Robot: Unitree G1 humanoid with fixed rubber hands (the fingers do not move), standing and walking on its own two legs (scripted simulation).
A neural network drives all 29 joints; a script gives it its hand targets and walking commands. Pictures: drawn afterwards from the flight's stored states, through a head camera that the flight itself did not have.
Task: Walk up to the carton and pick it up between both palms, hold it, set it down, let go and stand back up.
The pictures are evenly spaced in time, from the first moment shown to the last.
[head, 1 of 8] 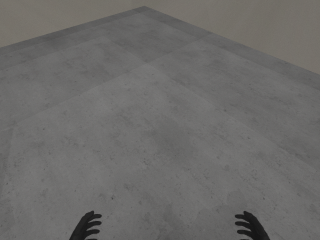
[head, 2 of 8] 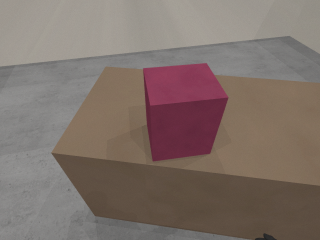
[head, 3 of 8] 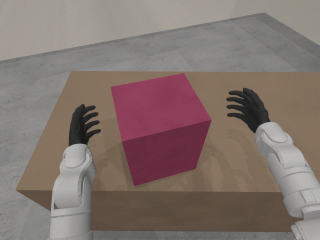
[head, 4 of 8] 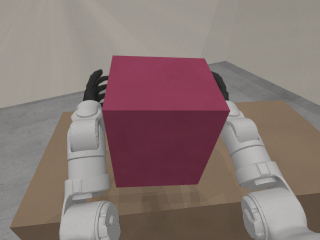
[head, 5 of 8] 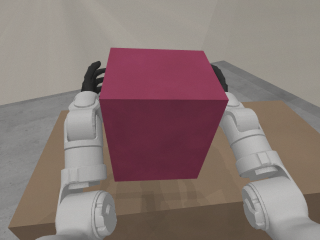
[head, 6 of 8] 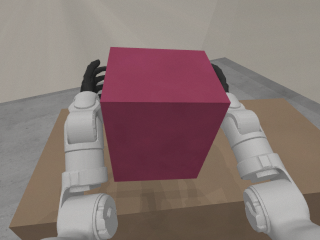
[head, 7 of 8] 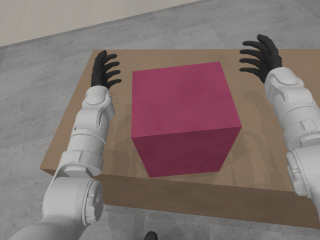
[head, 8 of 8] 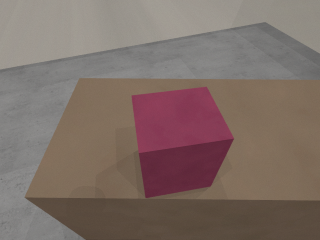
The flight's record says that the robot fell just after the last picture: no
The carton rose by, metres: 0.21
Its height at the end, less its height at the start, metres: +0.00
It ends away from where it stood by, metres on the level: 0.03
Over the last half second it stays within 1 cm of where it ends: yes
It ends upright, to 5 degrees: yes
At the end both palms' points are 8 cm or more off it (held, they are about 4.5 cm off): yes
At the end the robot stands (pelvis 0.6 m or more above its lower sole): yes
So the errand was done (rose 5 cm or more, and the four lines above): yes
